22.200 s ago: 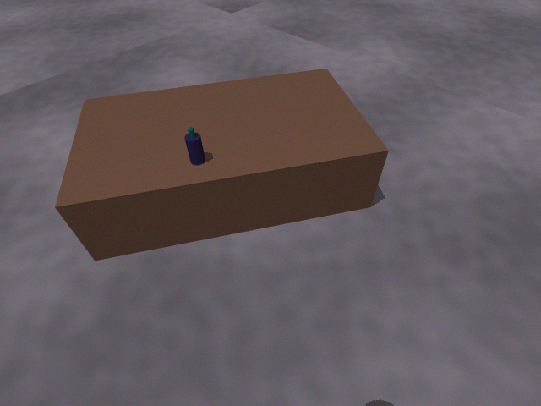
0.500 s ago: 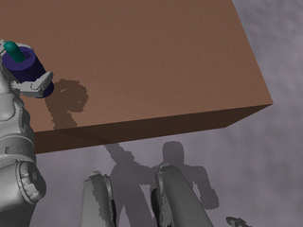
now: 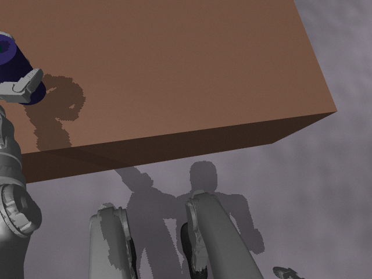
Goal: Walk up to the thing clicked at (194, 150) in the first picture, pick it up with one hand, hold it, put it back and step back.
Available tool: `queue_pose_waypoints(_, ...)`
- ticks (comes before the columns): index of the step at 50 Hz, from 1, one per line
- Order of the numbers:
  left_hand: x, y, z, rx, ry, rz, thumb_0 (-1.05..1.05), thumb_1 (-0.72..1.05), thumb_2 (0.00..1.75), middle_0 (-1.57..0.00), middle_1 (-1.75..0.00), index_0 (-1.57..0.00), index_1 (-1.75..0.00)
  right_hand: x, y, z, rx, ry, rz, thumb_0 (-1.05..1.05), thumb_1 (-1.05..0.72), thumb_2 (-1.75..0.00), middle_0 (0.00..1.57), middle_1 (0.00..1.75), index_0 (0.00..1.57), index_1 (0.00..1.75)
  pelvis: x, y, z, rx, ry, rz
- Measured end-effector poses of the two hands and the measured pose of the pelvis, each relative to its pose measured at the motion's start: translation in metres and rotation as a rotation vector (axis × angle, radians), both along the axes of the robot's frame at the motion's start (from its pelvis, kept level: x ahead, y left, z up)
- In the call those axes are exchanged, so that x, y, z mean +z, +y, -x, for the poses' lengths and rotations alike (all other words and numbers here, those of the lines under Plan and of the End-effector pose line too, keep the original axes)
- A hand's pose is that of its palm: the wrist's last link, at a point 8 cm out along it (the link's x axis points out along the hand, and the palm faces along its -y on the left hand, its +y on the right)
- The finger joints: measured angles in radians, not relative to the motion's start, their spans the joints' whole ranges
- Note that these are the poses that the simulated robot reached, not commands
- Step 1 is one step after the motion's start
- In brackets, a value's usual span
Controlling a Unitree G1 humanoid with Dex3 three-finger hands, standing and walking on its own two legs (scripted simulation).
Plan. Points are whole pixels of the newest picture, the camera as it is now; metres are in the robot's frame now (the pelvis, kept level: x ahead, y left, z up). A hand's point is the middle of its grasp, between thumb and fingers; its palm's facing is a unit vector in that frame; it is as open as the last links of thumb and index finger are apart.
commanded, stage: lower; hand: left
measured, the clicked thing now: (7, 65) +0.54 +0.26 +0.00
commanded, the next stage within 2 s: loosen in 0.50 s
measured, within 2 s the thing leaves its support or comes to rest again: rests again in 0.62 s
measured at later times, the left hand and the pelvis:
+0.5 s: hand (27, 84) +0.54 +0.26 -0.07, palm faces +0.29 -0.96 -0.03, open 9.1 cm; pelvis -0.01 +0.00 -0.06, yaw -1 degrees
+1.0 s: hand (28, 86) +0.55 +0.26 -0.08, palm faces +0.27 -0.96 -0.03, open 8.9 cm; pelvis -0.02 +0.00 -0.08, yaw -1 degrees
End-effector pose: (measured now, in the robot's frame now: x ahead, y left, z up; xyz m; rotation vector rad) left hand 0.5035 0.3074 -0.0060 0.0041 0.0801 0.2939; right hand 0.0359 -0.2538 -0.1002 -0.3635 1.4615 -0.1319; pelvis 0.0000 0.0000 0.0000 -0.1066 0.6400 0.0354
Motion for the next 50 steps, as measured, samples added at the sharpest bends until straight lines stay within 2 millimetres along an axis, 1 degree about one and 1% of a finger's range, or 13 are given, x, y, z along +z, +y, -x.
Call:
queue_pose_waypoints(4,-0.013,-0.001,-0.003,-0.005,0.004,0.003,-0.01,-0.37,1.15,-0.79,-1.16,-0.82,-1.16,-0.007,-0.003,0.001,0.004,0.003,0.008,0.0,-0.92,-0.9,0.2,0.3,0.2,0.3,-0.01,0.0,0.0,-0.005,0.01,0.002)
queue_pose_waypoints(12,-0.05,0.0,-0.002,-0.013,0.014,-0.002,-0.01,-0.37,1.15,-0.79,-1.17,-0.81,-1.17,-0.028,-0.008,0.005,0.017,0.032,0.019,0.0,-0.92,-0.9,0.2,0.3,0.2,0.3,-0.033,-0.001,0.003,-0.014,0.024,0.001)
queue_pose_waypoints(16,-0.062,0.001,0.0,-0.002,0.012,-0.003,-0.01,-0.37,1.15,-0.78,-1.17,-0.81,-1.17,-0.039,-0.007,0.005,0.025,0.042,0.019,0.0,-0.92,-0.91,0.2,0.3,0.2,0.3,-0.043,-0.002,0.004,-0.015,0.023,0.001)
queue_pose_waypoints(21,-0.063,0.002,-0.001,0.003,-0.005,-0.01,-0.01,-0.37,1.15,-0.78,-1.18,-0.8,-1.18,-0.049,-0.005,0.005,0.028,0.034,0.015,0.0,-0.92,-0.91,0.2,0.3,0.2,0.3,-0.052,-0.002,0.007,-0.014,0.016,0.002)
queue_pose_waypoints(27,-0.061,0.0,-0.007,-0.009,-0.016,-0.015,-0.01,-0.37,1.15,-0.78,-1.17,-0.8,-1.18,-0.06,-0.004,0.009,0.023,0.023,0.013,0.0,-0.92,-0.91,0.2,0.3,0.2,0.3,-0.062,-0.001,0.012,-0.015,0.01,0.007)
queue_pose_waypoints(30,-0.065,-0.001,-0.009,-0.014,-0.015,-0.011,-0.01,-0.37,1.15,-0.78,-1.17,-0.8,-1.17,-0.065,-0.005,0.013,0.022,0.024,0.012,0.0,-0.91,-0.9,0.2,0.3,0.2,0.3,-0.068,0.0,0.014,-0.018,0.007,0.007)
queue_pose_waypoints(33,-0.073,-0.002,-0.01,-0.016,-0.008,-0.006,-0.01,-0.37,1.15,-0.79,-1.17,-0.81,-1.17,-0.071,-0.007,0.018,0.018,0.033,0.014,0.0,-0.91,-0.9,0.2,0.3,0.2,0.3,-0.074,-0.001,0.015,-0.022,0.006,0.007)
queue_pose_waypoints(36,-0.073,0.0,-0.009,-0.014,-0.039,-0.009,-0.01,-0.37,1.14,-0.81,-1.14,-0.83,-1.14,-0.075,-0.009,0.022,0.017,0.048,0.016,0.0,-0.91,-0.9,0.2,0.3,0.2,0.3,-0.079,-0.001,0.016,-0.023,0.004,0.004)
queue_pose_waypoints(42,-0.074,0.004,-0.007,-0.007,-0.031,-0.011,-0.02,-0.31,1.01,-0.84,-1.04,-0.87,-1.04,-0.078,-0.011,0.025,0.014,0.061,0.022,0.0,-0.92,-0.89,0.2,0.3,0.2,0.3,-0.083,-0.003,0.018,-0.021,0.002,-0.001)
queue_pose_waypoints(46,-0.073,0.004,-0.007,-0.015,-0.017,-0.016,-0.02,-0.27,0.88,-0.87,-0.97,-0.89,-0.96,-0.077,-0.013,0.023,0.013,0.053,0.03,0.0,-0.92,-0.89,0.2,0.3,0.2,0.3,-0.082,-0.004,0.018,-0.021,0.001,0.0)
queue_pose_waypoints(50,-0.072,0.004,-0.008,-0.022,-0.01,-0.017,-0.02,-0.24,0.81,-0.88,-0.92,-0.9,-0.92,-0.076,-0.014,0.021,0.019,0.045,0.037,0.0,-0.91,-0.89,0.2,0.3,0.2,0.3,-0.082,-0.003,0.017,-0.02,-0.002,0.005)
